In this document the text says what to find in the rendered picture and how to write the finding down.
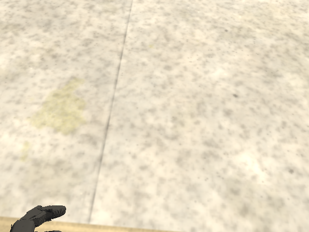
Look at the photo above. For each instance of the left robot hand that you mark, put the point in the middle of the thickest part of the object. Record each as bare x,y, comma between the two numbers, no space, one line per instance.
37,216

